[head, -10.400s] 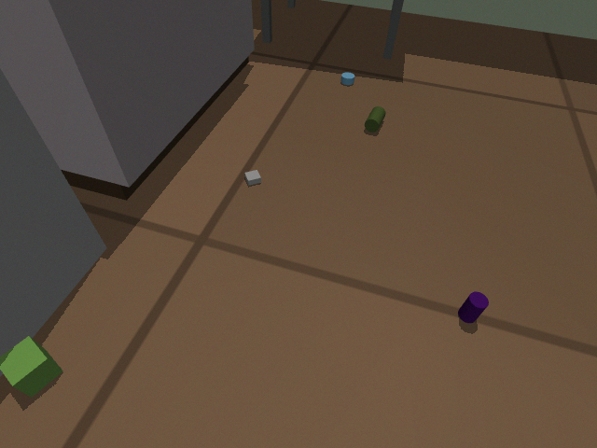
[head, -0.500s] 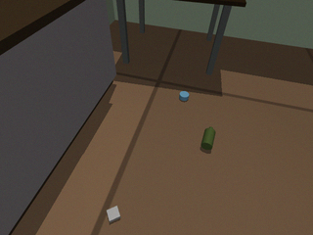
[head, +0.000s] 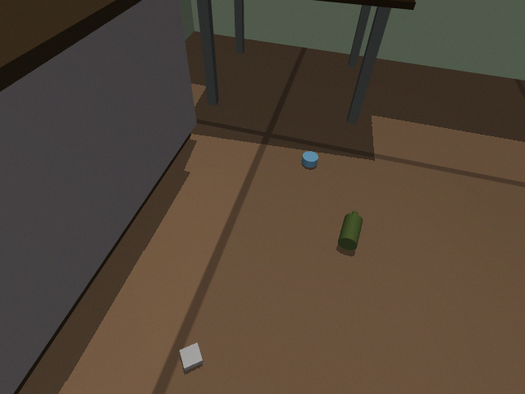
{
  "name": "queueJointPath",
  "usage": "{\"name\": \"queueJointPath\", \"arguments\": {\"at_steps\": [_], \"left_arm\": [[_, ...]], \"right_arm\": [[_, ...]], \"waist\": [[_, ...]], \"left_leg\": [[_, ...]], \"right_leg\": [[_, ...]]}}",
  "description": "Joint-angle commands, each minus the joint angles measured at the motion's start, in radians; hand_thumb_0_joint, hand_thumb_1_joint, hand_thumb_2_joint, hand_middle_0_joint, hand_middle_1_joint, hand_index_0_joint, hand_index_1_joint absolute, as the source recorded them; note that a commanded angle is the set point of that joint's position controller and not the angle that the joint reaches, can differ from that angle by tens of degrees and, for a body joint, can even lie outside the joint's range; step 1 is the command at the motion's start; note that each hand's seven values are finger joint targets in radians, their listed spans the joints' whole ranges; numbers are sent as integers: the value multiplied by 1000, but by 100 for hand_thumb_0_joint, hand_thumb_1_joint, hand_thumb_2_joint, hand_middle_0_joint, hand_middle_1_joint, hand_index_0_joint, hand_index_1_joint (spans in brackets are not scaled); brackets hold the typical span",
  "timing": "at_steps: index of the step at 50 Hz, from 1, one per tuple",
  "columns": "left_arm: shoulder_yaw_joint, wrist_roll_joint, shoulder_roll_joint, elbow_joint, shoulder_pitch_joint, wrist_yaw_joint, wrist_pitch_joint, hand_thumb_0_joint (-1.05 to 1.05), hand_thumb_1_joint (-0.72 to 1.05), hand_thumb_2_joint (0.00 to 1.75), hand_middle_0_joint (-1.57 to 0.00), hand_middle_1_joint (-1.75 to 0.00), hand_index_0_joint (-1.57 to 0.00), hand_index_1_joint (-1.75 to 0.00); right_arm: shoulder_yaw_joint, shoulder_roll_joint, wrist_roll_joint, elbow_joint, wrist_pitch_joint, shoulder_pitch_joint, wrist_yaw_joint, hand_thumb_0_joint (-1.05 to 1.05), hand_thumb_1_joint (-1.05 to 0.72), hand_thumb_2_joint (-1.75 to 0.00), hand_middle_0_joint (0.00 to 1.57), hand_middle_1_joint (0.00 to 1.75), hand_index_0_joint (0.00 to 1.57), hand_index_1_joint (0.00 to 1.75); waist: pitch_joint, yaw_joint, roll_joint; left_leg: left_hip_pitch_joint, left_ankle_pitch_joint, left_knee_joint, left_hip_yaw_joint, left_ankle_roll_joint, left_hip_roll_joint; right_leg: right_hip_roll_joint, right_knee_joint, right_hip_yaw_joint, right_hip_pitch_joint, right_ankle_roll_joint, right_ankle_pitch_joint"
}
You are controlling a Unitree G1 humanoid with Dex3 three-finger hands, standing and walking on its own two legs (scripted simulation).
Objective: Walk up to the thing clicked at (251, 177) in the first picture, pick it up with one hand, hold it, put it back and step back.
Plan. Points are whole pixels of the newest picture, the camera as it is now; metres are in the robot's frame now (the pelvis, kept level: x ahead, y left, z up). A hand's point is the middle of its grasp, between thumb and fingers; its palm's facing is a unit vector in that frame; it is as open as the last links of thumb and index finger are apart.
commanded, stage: stand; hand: left
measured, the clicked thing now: (191, 356) +0.39 +0.23 -0.77
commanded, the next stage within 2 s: walk up in 0.40 s
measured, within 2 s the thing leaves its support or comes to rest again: neither
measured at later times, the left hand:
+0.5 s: hand out of the picture +0.07 +0.25 -0.16, palm faces -0.01 -0.94 -0.33, open 7.4 cm
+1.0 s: hand out of the picture +0.05 +0.24 -0.16, palm faces +0.00 -0.95 -0.32, open 7.4 cm
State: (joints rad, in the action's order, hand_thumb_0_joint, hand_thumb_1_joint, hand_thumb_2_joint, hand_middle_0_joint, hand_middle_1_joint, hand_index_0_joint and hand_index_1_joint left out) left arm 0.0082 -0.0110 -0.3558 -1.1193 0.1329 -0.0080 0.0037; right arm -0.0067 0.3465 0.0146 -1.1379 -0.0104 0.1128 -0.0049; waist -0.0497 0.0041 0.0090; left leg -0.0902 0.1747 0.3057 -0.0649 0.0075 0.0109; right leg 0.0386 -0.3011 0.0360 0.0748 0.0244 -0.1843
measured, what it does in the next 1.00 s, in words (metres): stands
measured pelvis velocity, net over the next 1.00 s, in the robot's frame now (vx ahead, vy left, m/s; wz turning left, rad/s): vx -0.01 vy -0.01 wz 0.01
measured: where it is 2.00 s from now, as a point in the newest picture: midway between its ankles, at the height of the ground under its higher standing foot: outside the picture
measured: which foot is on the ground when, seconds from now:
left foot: down 0.00-1.00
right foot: down 0.00-1.00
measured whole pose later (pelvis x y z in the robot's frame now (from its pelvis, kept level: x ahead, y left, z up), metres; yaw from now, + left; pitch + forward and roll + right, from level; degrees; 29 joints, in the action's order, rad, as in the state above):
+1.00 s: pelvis -0.01 -0.01 +0.00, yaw +0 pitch -3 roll +0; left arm -0.02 -0.01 -0.34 -1.15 0.11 -0.02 -0.01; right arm -0.02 0.34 0.01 -1.14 0.00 0.09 -0.01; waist -0.07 0.00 0.01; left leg -0.11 0.15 0.30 -0.05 -0.01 0.03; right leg 0.02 -0.29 0.05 0.08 0.01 -0.16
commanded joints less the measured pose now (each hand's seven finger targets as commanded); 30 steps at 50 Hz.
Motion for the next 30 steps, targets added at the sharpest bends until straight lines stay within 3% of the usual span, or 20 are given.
{"name": "queueJointPath", "arguments": {"at_steps": [1, 19, 22, 30], "left_arm": [[-41, -2, -206, 62, -32, 18, 25, 0, 90, 90, -20, -30, -20, -30], [-43, -4, -208, 62, -39, 20, 26, 0, 90, 90, -20, -30, -20, -30], [-57, 9, -202, 57, -50, 17, 19, 0, 90, 90, -20, -30, -20, -30], [-57, 2, -195, 42, -65, 15, 12, 0, 90, 90, -20, -30, -20, -30]], "right_arm": [[-38, 217, -3, 60, -23, -40, 12, 0, -90, -90, 20, 30, 20, 30], [-38, 215, -4, 64, -23, -42, 13, 0, -90, -90, 20, 30, 20, 30], [-43, 219, -14, 68, -23, -48, 12, 0, -90, -90, 20, 30, 20, 30], [-46, 208, -11, 71, -15, -70, 12, 0, -90, -90, 20, 30, 20, 30]], "waist": [[67, -4, -11], [77, -1, -10], [87, -10, -20], [66, -8, -20]], "left_leg": [[27, -153, -47, 115, 11, 141], [31, -185, -41, 113, 12, 138], [40, -280, -32, 117, 19, 147], [20, -153, -49, 120, 17, 141]], "right_leg": [[111, 47, -89, 25, -40, 115], [115, 42, -86, 13, -39, 165], [103, 30, -76, -9, -39, 244], [96, 53, -81, 11, -35, 157]]}}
